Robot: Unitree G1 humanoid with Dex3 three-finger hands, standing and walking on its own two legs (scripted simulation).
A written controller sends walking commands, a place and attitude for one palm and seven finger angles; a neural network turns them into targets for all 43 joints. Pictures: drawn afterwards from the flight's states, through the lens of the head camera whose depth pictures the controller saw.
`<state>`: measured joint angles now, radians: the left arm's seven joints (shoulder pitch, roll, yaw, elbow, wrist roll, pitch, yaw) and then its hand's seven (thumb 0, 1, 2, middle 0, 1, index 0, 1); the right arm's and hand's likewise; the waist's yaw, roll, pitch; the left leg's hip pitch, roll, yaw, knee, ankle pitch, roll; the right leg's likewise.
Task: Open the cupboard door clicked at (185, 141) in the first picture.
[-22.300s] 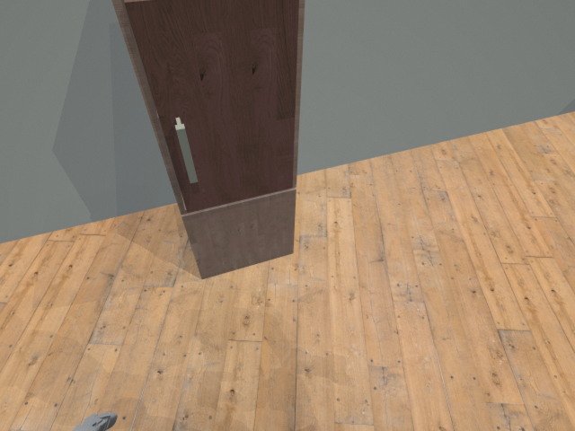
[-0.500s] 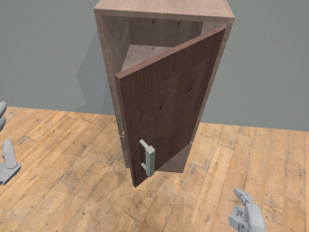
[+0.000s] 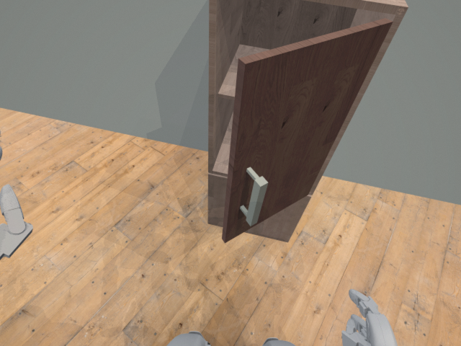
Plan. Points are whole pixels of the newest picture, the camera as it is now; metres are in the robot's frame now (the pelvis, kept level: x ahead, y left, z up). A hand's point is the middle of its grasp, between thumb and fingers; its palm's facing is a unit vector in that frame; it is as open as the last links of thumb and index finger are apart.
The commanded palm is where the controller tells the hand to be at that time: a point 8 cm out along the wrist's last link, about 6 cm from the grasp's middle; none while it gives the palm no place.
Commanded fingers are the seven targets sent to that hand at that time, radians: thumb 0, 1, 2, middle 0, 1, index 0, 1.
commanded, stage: step back with the hand held close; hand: left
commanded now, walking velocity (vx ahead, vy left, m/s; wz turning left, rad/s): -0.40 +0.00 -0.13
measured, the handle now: (251, 197) +0.45 -0.02 -0.08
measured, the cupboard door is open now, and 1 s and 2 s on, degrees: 46 46 46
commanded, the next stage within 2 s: stop stepping back and stand still in 0.22 s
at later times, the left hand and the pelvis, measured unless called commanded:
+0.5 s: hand out of the picture +0.09 +0.19 +0.20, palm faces +0.18 -0.79 -0.59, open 7.4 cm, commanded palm +0.06 +0.24 +0.19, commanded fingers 0.00 0.90 0.90 -0.20 -0.30 -0.20 -0.30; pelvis -0.13 -0.03 +0.00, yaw -10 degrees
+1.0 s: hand out of the picture +0.06 +0.22 +0.20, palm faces +0.32 -0.81 -0.49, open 7.4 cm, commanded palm +0.03 +0.25 +0.19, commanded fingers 0.00 0.90 0.90 -0.20 -0.30 -0.20 -0.30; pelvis -0.16 -0.02 +0.01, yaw -11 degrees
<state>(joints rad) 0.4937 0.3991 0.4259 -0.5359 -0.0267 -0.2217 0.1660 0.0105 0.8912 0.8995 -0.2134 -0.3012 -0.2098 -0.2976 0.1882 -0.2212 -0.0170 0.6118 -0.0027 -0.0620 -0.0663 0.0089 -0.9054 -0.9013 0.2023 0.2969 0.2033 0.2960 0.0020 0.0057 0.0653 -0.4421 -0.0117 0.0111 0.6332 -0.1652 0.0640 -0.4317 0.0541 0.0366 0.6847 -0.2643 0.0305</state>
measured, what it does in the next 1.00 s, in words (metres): walks backwards: right foot, then left foot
